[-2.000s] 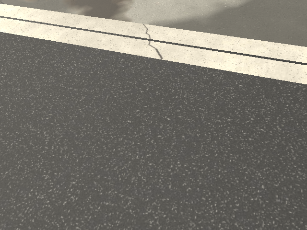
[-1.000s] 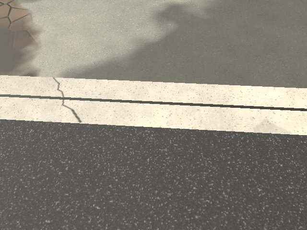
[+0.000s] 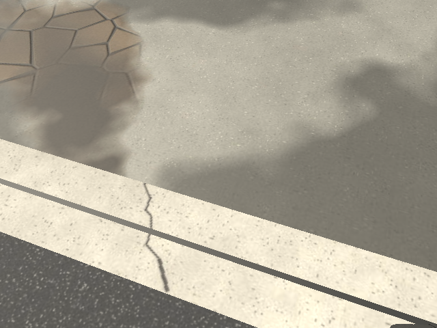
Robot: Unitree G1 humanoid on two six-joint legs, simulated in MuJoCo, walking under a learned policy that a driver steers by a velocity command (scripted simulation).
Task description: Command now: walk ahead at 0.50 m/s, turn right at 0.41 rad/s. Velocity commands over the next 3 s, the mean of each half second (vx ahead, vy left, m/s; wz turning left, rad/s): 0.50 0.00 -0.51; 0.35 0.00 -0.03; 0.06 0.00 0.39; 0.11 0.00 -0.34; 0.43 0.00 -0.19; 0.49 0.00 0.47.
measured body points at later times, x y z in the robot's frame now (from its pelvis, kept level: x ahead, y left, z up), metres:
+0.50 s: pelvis +0.26 +0.03 +0.00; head +0.28 +0.02 +0.45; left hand +0.50 +0.23 -0.09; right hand +0.22 -0.26 -0.12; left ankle +0.24 +0.14 -0.75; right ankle +0.33 -0.16 -0.68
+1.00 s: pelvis +0.45 -0.10 +0.00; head +0.49 -0.12 +0.44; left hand +0.64 +0.12 -0.12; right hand +0.48 -0.40 -0.13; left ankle +0.58 +0.02 -0.69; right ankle +0.43 -0.19 -0.75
